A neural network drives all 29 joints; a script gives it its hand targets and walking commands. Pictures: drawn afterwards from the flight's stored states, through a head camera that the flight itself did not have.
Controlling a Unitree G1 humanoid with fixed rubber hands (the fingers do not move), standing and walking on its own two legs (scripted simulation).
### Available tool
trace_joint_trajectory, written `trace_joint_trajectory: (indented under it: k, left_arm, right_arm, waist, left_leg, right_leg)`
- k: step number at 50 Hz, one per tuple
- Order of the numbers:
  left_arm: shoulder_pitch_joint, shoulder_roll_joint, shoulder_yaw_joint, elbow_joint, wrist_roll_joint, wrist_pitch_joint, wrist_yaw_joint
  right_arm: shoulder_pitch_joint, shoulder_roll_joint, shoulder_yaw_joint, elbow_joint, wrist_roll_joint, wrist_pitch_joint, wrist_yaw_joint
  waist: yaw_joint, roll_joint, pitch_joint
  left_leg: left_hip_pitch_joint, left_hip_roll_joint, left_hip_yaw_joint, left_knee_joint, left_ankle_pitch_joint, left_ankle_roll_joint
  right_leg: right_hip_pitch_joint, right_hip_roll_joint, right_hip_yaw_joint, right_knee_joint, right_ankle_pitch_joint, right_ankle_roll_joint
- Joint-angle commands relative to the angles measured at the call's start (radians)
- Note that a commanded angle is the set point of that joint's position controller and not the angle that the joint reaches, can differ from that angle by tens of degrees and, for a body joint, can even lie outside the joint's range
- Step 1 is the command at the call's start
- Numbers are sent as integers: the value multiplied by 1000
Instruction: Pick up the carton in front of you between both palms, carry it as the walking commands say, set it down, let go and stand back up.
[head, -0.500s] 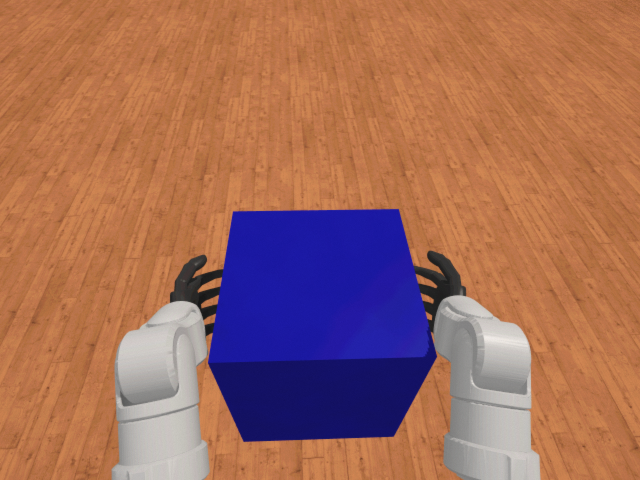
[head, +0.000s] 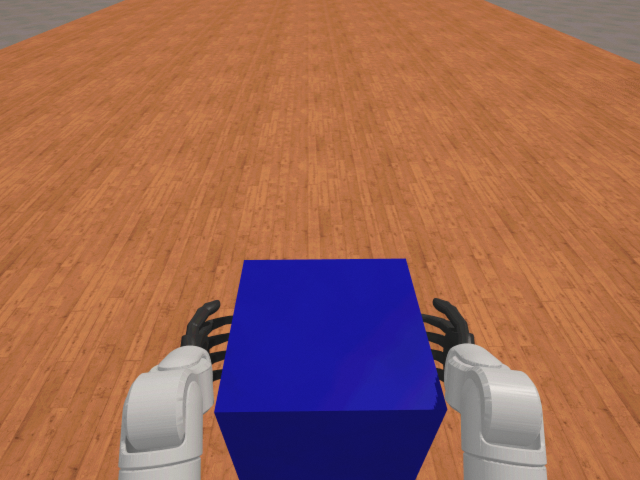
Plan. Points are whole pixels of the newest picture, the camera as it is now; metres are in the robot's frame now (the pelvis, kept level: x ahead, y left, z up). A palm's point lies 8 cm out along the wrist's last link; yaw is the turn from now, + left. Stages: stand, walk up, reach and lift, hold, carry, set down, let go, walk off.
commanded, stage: carry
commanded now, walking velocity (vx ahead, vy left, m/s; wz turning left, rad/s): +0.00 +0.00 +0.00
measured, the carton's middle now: (326, 381) +0.28 +0.00 +0.02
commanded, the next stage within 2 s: hold in 1.72 s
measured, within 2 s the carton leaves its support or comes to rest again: neither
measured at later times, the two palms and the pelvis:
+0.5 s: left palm (179, 377) +0.25 +0.17 +0.08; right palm (440, 369) +0.25 -0.13 +0.09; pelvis +0.00 +0.01 -0.01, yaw +1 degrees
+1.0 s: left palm (175, 420) +0.22 +0.17 +0.05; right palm (440, 413) +0.22 -0.13 +0.05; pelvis -0.05 +0.02 +0.00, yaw +1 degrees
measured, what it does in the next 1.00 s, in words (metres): stands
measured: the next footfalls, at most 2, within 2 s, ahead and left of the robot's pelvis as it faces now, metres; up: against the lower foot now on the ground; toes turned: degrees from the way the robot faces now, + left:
none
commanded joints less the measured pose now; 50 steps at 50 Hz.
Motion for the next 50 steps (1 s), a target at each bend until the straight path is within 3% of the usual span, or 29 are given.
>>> trace_joint_trajectory:
  k: [1,6,14,21,29,37,50]
  left_arm:
    - [-445,-910,-687,-50,-402,-2,-248]
    - [-464,-920,-706,-73,-413,-5,-247]
    - [-463,-917,-716,-107,-418,-7,-246]
    - [-457,-906,-711,-107,-410,-3,-247]
    - [-434,-913,-711,-30,-377,-28,-257]
    - [-455,-893,-692,29,-331,-134,-260]
    - [-435,-814,-538,221,-185,-355,-259]
  right_arm:
    - [-468,890,722,-40,420,1,265]
    - [-445,903,707,-34,410,-9,260]
    - [-442,906,713,-65,415,-14,259]
    - [-450,899,722,-74,421,-9,262]
    - [-433,908,729,1,395,-35,271]
    - [-443,888,704,66,339,-141,269]
    - [-424,820,565,244,186,-365,263]
  waist:
    - [0,-62,-243]
    - [-2,-38,-264]
    - [-5,-7,-236]
    - [-5,-25,-199]
    - [-3,-36,-134]
    - [-1,-40,-104]
    - [-1,-50,-113]
  left_leg:
    - [-47,71,-26,4,474,-18]
    - [-49,62,-31,35,566,-8]
    - [-33,85,-53,52,699,22]
    - [-82,74,-60,33,524,37]
    - [-133,64,-76,-20,314,48]
    - [-169,60,-92,-62,172,62]
    - [-195,53,-96,-61,127,68]
  right_leg:
    - [283,-170,151,46,669,1]
    - [265,-160,134,101,699,-7]
    - [182,-139,109,132,473,4]
    - [182,-151,122,110,401,3]
    - [163,-155,141,49,278,10]
    - [156,-154,155,-1,152,19]
    - [151,-159,165,-22,117,22]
